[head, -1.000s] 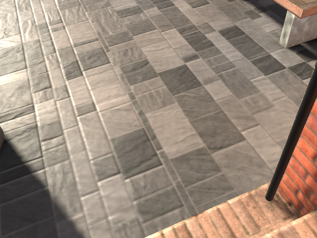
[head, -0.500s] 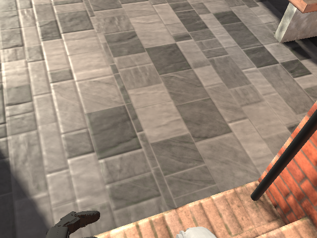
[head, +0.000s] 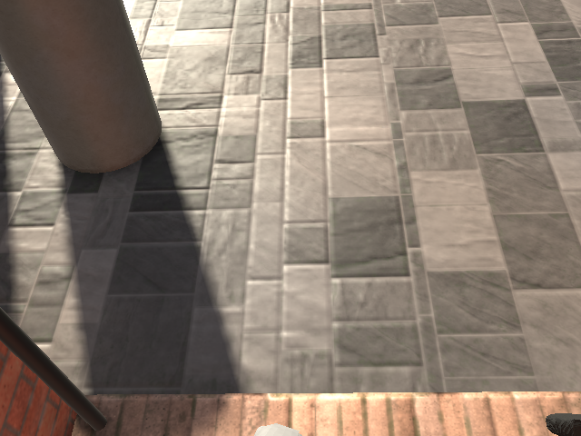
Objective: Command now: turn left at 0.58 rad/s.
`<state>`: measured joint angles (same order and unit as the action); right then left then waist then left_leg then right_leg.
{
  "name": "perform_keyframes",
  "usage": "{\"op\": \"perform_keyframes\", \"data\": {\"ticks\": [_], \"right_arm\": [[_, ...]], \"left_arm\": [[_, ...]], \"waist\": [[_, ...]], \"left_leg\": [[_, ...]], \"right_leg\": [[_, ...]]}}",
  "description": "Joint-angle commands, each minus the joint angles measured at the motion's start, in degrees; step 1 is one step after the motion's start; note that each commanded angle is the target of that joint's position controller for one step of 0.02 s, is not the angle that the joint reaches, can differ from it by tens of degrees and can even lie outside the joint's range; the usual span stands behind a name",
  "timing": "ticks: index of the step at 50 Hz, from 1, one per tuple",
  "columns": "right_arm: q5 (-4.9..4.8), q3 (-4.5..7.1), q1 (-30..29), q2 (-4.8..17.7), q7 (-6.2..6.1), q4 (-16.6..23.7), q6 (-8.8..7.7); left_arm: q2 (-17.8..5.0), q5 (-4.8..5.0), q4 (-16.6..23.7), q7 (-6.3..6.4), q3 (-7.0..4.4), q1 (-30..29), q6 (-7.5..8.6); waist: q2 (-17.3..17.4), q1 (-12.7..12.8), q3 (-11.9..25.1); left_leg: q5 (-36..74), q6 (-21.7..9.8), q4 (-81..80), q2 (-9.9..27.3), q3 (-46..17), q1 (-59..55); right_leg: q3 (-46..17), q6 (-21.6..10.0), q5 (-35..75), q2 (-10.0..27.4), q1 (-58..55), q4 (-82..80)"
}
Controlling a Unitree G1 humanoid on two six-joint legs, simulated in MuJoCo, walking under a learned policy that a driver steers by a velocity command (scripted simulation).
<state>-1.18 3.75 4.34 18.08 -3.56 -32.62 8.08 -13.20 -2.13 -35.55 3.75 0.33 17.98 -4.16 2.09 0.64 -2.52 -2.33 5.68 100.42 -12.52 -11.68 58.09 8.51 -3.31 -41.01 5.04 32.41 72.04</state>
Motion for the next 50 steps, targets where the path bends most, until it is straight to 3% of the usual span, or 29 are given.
{"op": "perform_keyframes", "data": {"ticks": [1,3,7,8,12,13,15,16,17,18,19,20,22,23,27,32,35,36,38,39,40,41,42,43,44,45,47,48,50], "right_arm": [[-0.49,0.55,0.0,3.2,-0.66,4.8,-0.12],[-0.54,-0.6,-5.7,0.4,-0.12,7.8,-1.63],[-2.9,-1.5,-11.0,-1.8,3.11,9.0,-2.92],[-2.33,-0.63,-7.4,-0.5,3.28,5.9,-3.33],[-2.99,-1.16,-5.4,-2.4,4.42,4.1,-3.67],[-2.88,-0.08,1.4,-1.4,4.35,0.3,-3.37],[-2.89,0.08,7.4,-2.2,5.09,-2.2,-4.36],[-1.68,1.42,18.4,-0.9,5.18,-7.2,-5.14],[-1.05,3.42,27.2,3.7,5.75,-11.6,-6.69],[-1.39,4.36,27.3,11.8,6.36,-13.4,-9.17],[-0.39,3.53,22.8,10.7,7.08,-12.2,-10.96],[-0.04,2.64,17.4,8.7,7.27,-11.6,-11.63],[0.22,0.64,8.8,2.6,7.27,-10.3,-11.23],[1.88,-0.56,6.7,-1.9,6.92,-9.8,-11.3],[1.39,-0.78,11.5,1.0,3.27,-10.9,-11.23],[0.48,-0.6,18.8,1.5,1.05,-12.1,-9.98],[0.68,-0.27,18.4,1.5,1.64,-12.1,-9.04],[-1.08,-0.86,19.7,-1.7,0.92,-12.2,-8.82],[-1.11,-0.68,17.8,-2.1,0.55,-15.1,-9.2],[-1.26,-0.49,18.0,-2.7,1.6,-16.0,-10.02],[0.46,-1.22,20.2,-8.4,2.99,-15.5,-11.28],[-1.36,-2.13,24.4,-7.9,3.41,-12.0,-12.59],[-2.29,-1.78,23.2,-5.1,3.52,-12.3,-12.81],[-3.94,-1.84,19.8,-3.6,2.77,-8.7,-12.58],[-3.67,-0.65,12.8,-0.5,1.46,-7.8,-10.73],[-3.72,-0.21,10.1,0.0,1.01,-7.4,-10.07],[0.05,0.41,10.0,1.3,1.18,-7.4,-9.99],[2.11,-0.15,6.3,-2.3,1.32,-6.2,-10.29],[2.24,-1.04,10.3,-6.3,2.51,-7.7,-10.38]], "left_arm": [[-4.6,0.04,8.9,1.55,-0.08,-7.6,2.57],[-9.1,-0.7,6.8,1.56,-0.99,-1.9,1.84],[-11.7,0.45,2.9,0.17,-4.06,6.0,1.42],[-15.0,0.33,2.3,-0.3,-5.37,5.8,2.48],[-13.9,3.46,-0.3,-1.73,-5.59,2.3,3.97],[-14.6,2.6,-0.6,-2.07,-6.12,0.4,4.43],[-14.4,4.6,-0.6,-2.1,-6.14,-5.3,4.41],[-13.1,4.36,-1.2,-1.86,-5.85,-7.0,4.97],[-9.4,2.99,0.0,-1.47,-4.87,-9.1,5.42],[-7.3,3.11,6.0,-1.43,-4.26,-10.3,7.48],[-11.3,7.13,5.9,-1.05,-5.34,-16.4,8.67],[-12.0,8.45,4.3,-0.65,-5.75,-15.3,8.65],[-11.6,5.4,-0.6,-0.21,-6.32,-5.5,7.4],[-12.5,5.62,-5.0,-1.25,-7.37,0.3,6.99],[-6.3,1.12,-1.1,-4.18,-4.93,-6.5,6.74],[-5.5,1.54,4.0,-6.73,-4.4,-15.6,6.28],[-5.8,2.44,0.6,-6.7,-5.35,-6.1,5.57],[-4.5,3.3,-0.5,-6.08,-4.92,-5.4,5.64],[-5.3,3.16,-7.1,-5.66,-6.41,9.6,6.27],[-5.2,1.39,-10.8,-5.58,-6.55,20.9,6.56],[-3.3,0.93,-13.6,-6.7,-4.89,27.7,7.11],[-4.4,2.24,-12.9,-7.02,-4.38,23.3,6.5],[-3.5,3.08,-11.7,-7.13,-4.4,21.8,6.02],[-11.3,4.08,-13.2,-6.9,-6.59,19.1,5.99],[-6.0,3.36,-11.2,-6.78,-4.79,11.0,5.83],[-4.1,1.72,-10.2,-6.23,-3.69,5.5,6.98],[-1.9,1.31,-8.9,-3.92,-2.25,-0.3,8.67],[-2.7,1.2,-10.8,-2.5,-2.62,2.7,8.69],[-5.7,1.56,-14.2,-1.12,-3.62,8.0,8.48]], "waist": [[-5.2,-1.6,5.4],[-6.8,1.6,6.0],[-10.9,6.8,4.8],[-11.5,6.2,7.6],[-11.4,4.4,2.7],[-10.7,1.4,5.2],[-12.0,-3.3,4.7],[-9.2,-8.6,6.0],[5.3,-12.7,4.2],[23.0,-8.1,4.1],[8.7,-7.6,-2.3],[5.6,-4.1,-4.9],[5.3,3.0,-3.6],[2.6,4.2,-0.6],[2.4,3.2,1.1],[5.9,-2.3,1.0],[6.9,0.7,2.6],[3.9,-0.8,0.7],[5.1,5.5,2.6],[-2.0,10.8,6.3],[-14.4,10.0,9.0],[-19.2,4.1,11.6],[-14.9,4.2,11.5],[-13.9,1.7,10.8],[-1.3,-1.3,4.0],[-2.3,-3.5,-1.2],[-2.1,-6.7,-5.7],[-7.0,-4.4,-4.1],[-10.5,-4.7,3.1]], "left_leg": [[3.0,1.4,7.1,5.2,3.2,0.8],[-7.2,1.1,2.6,7.6,4.8,2.4],[-27.1,0.1,-25.0,11.8,7.3,5.0],[-15.6,-0.2,-15.2,13.1,9.8,-2.8],[-30.7,-4.0,-29.8,13.7,10.0,-12.2],[-21.6,-4.3,-27.3,12.4,15.3,-20.0],[-27.8,-6.5,-44.9,9.6,19.1,-37.2],[-28.2,-8.1,-49.6,5.8,23.5,-50.3],[-19.8,-11.5,-56.7,8.6,13.7,-55.5],[-18.6,-22.1,-75.0,23.1,-30.4,-54.1],[-31.5,-25.9,-79.9,31.3,-40.2,-48.9],[-32.4,-25.2,-76.4,31.8,-38.5,-46.4],[-21.2,-20.8,-68.2,29.8,-25.6,-39.1],[-27.7,-16.6,-59.2,24.5,-15.3,-34.8],[-28.5,-16.4,-60.7,18.1,-5.8,-20.8],[-25.3,-17.3,-54.9,15.8,-2.5,-27.4],[-14.7,-16.4,-45.0,16.3,-2.4,-26.8],[-13.1,-14.7,-39.6,16.0,-1.5,-36.4],[-0.3,-14.5,-21.8,16.7,-3.1,-35.3],[-3.9,-12.4,2.7,9.9,3.6,-26.3],[-49.8,-11.1,28.2,2.1,1.8,0.6],[-46.0,-11.5,29.3,4.8,-1.8,10.7],[-38.2,-11.0,21.8,7.3,-2.3,12.3],[-32.1,-9.5,17.3,10.1,1.6,15.3],[-24.8,-9.6,14.1,14.0,3.8,15.1],[-12.7,-9.9,0.7,16.0,-1.5,13.3],[2.6,-6.4,-22.3,18.9,0.9,1.5],[7.6,-5.0,-30.2,18.8,3.7,-4.1],[15.9,-4.3,-29.5,18.7,4.7,-10.0]], "right_leg": [[-16.1,-2.2,26.3,10.1,-7.8,-25.7],[-17.4,-6.2,43.8,13.1,-18.0,-27.1],[-18.4,-7.4,15.0,15.2,-27.0,-35.2],[-18.0,-7.3,18.8,16.4,-21.6,-31.5],[-17.7,-5.6,10.2,17.5,-12.8,-36.9],[-14.5,-5.0,10.3,17.1,-9.5,-32.9],[-8.6,-2.1,8.0,14.2,-1.0,-30.6],[-4.7,-0.7,12.1,11.8,5.2,-21.4],[0.8,2.0,11.8,5.9,13.4,6.3],[-8.3,1.5,0.7,-3.2,29.0,15.7],[-19.6,-0.4,7.3,-2.6,35.4,11.1],[-21.2,-1.2,10.5,-2.4,35.8,8.0],[-21.5,-0.6,17.5,-2.6,29.9,5.4],[-24.6,-0.7,34.7,-3.0,25.7,1.9],[-13.5,1.6,63.3,-5.4,9.5,-12.0],[-9.9,2.6,62.4,-6.5,2.5,-32.7],[-5.3,2.9,54.8,-8.2,-9.2,-30.6],[-8.6,1.6,52.6,-4.3,-4.9,-46.1],[-8.9,-2.3,60.1,0.2,-21.6,-57.3],[-11.4,-6.5,65.1,2.2,-37.6,-59.6],[-17.9,-9.6,84.2,6.9,-57.0,-34.6],[-22.3,-9.7,80.1,9.3,-58.7,-29.6],[-24.0,-10.9,65.0,9.6,-52.7,-34.0],[-39.7,-18.1,28.7,16.5,-45.5,-45.6],[-45.5,-16.4,7.9,16.3,-33.1,-53.8],[-45.6,-13.4,3.4,14.7,-22.6,-52.6],[-32.0,-8.3,23.6,6.6,-6.3,-51.5],[-28.6,-8.0,33.5,3.8,-4.8,-51.5],[-27.4,-9.1,49.0,3.2,-10.1,-45.6]]}}
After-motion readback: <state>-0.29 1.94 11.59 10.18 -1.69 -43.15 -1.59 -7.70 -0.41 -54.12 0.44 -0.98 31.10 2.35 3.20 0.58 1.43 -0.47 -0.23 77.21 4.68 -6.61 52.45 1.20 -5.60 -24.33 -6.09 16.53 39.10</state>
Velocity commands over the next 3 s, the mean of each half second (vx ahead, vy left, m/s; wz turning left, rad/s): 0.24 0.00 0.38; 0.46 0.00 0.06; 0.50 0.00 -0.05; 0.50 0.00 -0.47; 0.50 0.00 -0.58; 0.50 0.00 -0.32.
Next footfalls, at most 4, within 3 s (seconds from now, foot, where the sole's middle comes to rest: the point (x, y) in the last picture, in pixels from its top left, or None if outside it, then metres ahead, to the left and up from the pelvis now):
0.32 left None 0.00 0.19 -0.67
0.78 right None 0.26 0.03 -0.86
1.32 left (216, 433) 0.55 0.30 -1.05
1.88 right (296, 332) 0.94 0.10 -1.23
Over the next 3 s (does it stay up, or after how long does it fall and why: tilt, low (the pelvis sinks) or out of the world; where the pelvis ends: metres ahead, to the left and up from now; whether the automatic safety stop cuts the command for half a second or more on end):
stays up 1.37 -0.01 -0.45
